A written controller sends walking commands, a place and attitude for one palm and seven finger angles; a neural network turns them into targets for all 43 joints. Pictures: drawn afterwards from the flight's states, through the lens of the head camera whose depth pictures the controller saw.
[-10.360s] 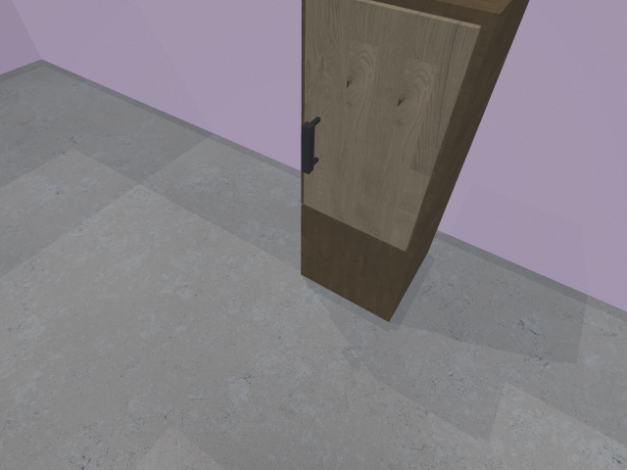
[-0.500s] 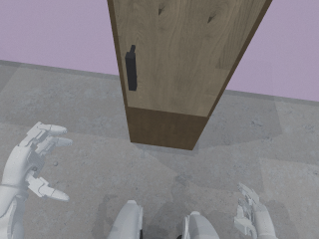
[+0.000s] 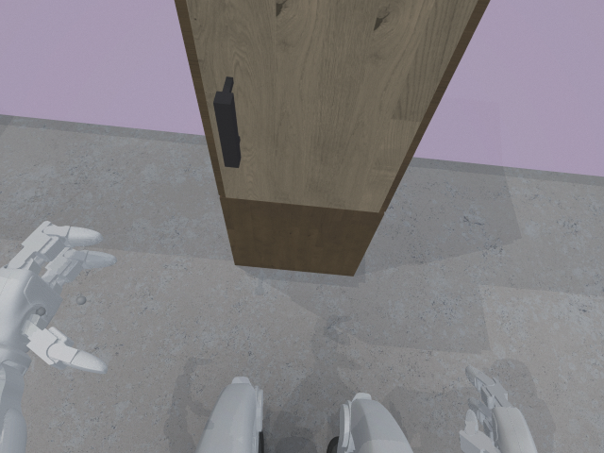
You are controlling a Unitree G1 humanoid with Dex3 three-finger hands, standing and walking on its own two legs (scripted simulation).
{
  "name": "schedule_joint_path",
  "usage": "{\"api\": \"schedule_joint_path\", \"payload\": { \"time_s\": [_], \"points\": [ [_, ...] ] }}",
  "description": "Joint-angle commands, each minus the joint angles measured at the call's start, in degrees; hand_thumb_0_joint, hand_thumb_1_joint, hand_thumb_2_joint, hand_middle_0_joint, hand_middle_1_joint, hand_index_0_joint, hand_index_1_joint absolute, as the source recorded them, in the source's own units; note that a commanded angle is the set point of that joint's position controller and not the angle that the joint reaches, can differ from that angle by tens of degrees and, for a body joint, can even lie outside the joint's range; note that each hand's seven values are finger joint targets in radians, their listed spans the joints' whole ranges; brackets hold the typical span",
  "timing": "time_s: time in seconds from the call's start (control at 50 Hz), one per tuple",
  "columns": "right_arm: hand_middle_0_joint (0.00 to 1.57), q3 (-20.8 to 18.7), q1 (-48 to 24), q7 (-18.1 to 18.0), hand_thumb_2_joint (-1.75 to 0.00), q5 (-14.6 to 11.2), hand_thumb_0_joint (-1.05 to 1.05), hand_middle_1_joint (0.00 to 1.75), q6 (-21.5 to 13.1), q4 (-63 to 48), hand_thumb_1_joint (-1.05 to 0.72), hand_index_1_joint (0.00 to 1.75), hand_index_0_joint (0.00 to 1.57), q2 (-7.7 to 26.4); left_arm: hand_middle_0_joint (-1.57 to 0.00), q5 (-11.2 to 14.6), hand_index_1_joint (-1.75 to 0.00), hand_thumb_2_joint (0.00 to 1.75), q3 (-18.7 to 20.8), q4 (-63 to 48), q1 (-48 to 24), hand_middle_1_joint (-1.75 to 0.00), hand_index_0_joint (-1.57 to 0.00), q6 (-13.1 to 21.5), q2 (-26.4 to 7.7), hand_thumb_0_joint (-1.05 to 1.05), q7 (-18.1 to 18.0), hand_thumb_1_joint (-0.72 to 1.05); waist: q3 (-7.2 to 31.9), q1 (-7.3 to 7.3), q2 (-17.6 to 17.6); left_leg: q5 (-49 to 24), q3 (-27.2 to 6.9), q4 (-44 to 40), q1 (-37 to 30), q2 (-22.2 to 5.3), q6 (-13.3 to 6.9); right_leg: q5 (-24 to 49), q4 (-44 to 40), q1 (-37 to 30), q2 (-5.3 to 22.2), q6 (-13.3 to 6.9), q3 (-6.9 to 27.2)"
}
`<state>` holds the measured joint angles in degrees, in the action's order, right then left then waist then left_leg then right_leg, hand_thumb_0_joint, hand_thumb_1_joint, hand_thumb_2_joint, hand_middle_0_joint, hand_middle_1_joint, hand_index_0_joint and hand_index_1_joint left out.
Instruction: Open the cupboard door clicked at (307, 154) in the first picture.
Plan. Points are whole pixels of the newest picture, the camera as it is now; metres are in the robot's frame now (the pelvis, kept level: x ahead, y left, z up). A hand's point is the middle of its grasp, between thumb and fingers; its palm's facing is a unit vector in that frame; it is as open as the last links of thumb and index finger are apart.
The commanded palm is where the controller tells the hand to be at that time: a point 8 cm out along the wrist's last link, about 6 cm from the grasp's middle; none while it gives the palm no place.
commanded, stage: raise the hand with hooked fingers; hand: left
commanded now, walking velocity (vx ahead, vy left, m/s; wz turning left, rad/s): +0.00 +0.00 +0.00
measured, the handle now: (230, 123) +0.59 +0.15 +0.02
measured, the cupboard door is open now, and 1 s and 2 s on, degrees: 0 0 0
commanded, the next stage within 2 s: move the hooked fingers beside the handle in 0.18 s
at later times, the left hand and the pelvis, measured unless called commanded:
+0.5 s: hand (96, 279) +0.31 +0.26 +0.04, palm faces -0.05 -1.00 -0.05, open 14.0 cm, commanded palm +0.30 +0.31 +0.04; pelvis +0.00 +0.00 +0.00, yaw +1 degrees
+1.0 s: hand (132, 218) +0.39 +0.25 +0.04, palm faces -0.04 -1.00 -0.04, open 14.0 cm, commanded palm +0.38 +0.29 +0.04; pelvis +0.00 +0.00 +0.00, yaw -1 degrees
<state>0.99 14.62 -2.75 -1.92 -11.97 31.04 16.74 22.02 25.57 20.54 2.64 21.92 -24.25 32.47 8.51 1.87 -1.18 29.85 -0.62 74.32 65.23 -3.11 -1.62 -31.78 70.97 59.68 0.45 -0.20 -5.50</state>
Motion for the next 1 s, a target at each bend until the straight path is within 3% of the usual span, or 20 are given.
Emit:
{"api": "schedule_joint_path", "payload": {
  "time_s": [0.0,0.26,0.28,0.32,0.34,0.46,0.56,0.62,0.76,0.82,0.94,0.98],
  "points": [
    [0.2,-4.11,0.0,-0.59,-0.9,-0.29,0.0,0.3,-2.67,-7.45,-0.9,0.3,0.2,8.83,-0.3,1.58,-1.2,0.3,5.83,-12.17,-5.03,-1.2,-0.3,4.32,-14.0,0.0,-0.51,-0.5,19.48,-1.51,-6.78,-14.16,-2.93,-11.88,-20.5,1.86,0.24,9.05,-9.75,-6.16,-2.36,-1.54,2.09],
    [0.2,-3.77,-0.25,-0.98,-0.9,-0.37,0.0,0.3,-2.12,-7.7,-0.9,0.3,0.2,9.05,-0.3,1.4,-1.2,0.3,4.57,-10.29,-6.84,-1.2,-0.3,3.29,-13.06,0.0,0.43,-0.5,18.07,-0.71,-5.32,-11.98,-3.36,-11.73,-19.52,1.96,0.15,7.76,-9.67,-4.58,-2.52,-1.5,1.79],
    [0.2,-3.62,-0.62,-1.1,-0.9,-0.34,0.0,0.3,-2.19,-7.39,-0.9,0.3,0.2,9.08,-0.3,1.14,-1.2,0.3,2.92,-11.34,-10.96,-1.2,-0.3,3.5,-12.21,0.0,0.32,-0.5,17.88,0.04,-6.46,-11.5,-3.53,-11.59,-19.96,1.95,0.17,7.65,-9.36,-3.56,-2.43,-1.47,1.69],
    [0.2,-3.6,-0.15,-1.56,-0.9,-0.17,0.0,0.3,-2.33,-6.59,-0.9,0.3,0.2,9.25,-0.3,0.69,-1.2,0.3,2.05,-10.45,-15.49,-1.2,-0.3,3.51,-12.02,0.0,-0.17,-0.5,17.37,1.03,-5.57,-10.07,-3.9,-10.93,-19.19,1.88,0.07,6.77,-8.98,-1.8,-2.53,-1.51,1.72],
    [0.2,-3.65,0.17,-1.68,-0.9,-0.15,0.0,0.3,-2.23,-6.19,-0.9,0.3,0.2,9.4,-0.3,0.39,-1.2,0.3,3.44,-8.85,-15.98,-1.2,-0.3,3.48,-13.49,0.0,-0.49,-0.5,17.77,0.67,-4.73,-9.27,-3.9,-11.13,-19.09,1.81,0.22,6.1,-9.19,-2.08,-2.42,-1.46,1.83],
    [0.2,-3.43,0.42,-1.84,-0.9,-0.15,0.0,0.3,-1.47,-5.85,-0.9,0.3,0.2,9.4,-0.3,-2.07,-1.2,0.3,1.18,-7.09,-22.61,-1.2,-0.3,2.16,-13.69,0.0,-1.7,-0.5,20.9,0.5,-7.73,-10.95,-4.21,-11.87,-22.13,1.65,0.52,7.17,-8.99,-1.58,-1.96,-1.69,1.77],
    [0.2,-3.52,1.1,-1.19,-0.9,-0.05,0.0,0.3,-0.06,-5.94,-0.9,0.3,0.2,9.01,-0.3,-2.42,-1.2,0.3,3.44,-4.63,-21.0,-1.2,-0.3,1.22,-15.05,0.0,-3.75,-0.5,22.74,-0.48,-6.03,-15.75,-3.47,-11.86,-22.44,1.48,0.52,10.62,-9.53,-4.64,-1.95,-1.52,1.89],
    [0.2,-3.2,1.46,-1.01,-0.9,0.02,0.0,0.3,0.97,-5.53,-0.9,0.3,0.2,8.8,-0.3,-2.77,-1.2,0.3,4.44,-0.81,-23.47,-1.2,-0.3,1.48,-15.95,0.0,-4.78,-0.5,20.58,0.11,-3.59,-13.94,-2.7,-11.09,-18.11,1.64,0.03,10.12,-9.75,-6.03,-2.13,-1.39,2.49],
    [0.2,-3.72,3.37,-0.72,-0.9,0.13,0.0,0.3,1.97,-3.81,-0.9,0.3,0.2,9.14,-0.3,-4.43,-1.2,0.3,0.52,2.52,-31.73,-1.2,-0.3,3.55,-13.61,0.0,-4.53,-0.5,22.37,1.89,-6.07,-15.71,-2.97,-11.02,-21.71,1.17,0.35,11.21,-9.66,-3.42,-2.06,-1.36,2.47],
    [0.2,-3.8,4.16,-0.85,-0.9,0.19,0.0,0.3,2.51,-2.74,-0.9,0.3,0.2,9.51,-0.3,-5.01,-1.2,0.3,1.94,5.47,-34.95,-1.2,-0.3,3.9,-15.77,0.0,-4.89,-0.5,22.03,2.16,-4.66,-15.55,-3.14,-10.54,-20.61,1.2,0.11,11.11,-9.45,-3.22,-2.21,-1.51,2.54],
    [0.2,-3.67,5.14,-0.38,-0.9,0.53,0.0,0.3,4.17,-1.99,-0.9,0.3,0.2,9.23,-0.3,-5.95,-1.2,0.3,3.68,8.08,-39.69,-1.2,-0.3,4.76,-17.87,0.0,-5.59,-0.5,25.31,1.84,-5.68,-18.7,-2.54,-9.91,-21.57,1.15,0.18,14.5,-8.99,-5.24,-2.24,-1.39,3.04],
    [0.2,-3.58,5.32,-0.26,-0.9,0.58,0.0,0.3,4.76,-1.72,-0.9,0.3,0.2,9.14,-0.3,-6.67,-1.2,0.3,3.15,10.59,-41.85,-1.2,-0.3,4.99,-17.58,0.0,-5.9,-0.5,23.71,2.29,-5.99,-17.7,-2.49,-9.82,-20.66,1.15,0.21,13.61,-8.92,-4.03,-2.24,-1.35,2.99]
  ]
}}
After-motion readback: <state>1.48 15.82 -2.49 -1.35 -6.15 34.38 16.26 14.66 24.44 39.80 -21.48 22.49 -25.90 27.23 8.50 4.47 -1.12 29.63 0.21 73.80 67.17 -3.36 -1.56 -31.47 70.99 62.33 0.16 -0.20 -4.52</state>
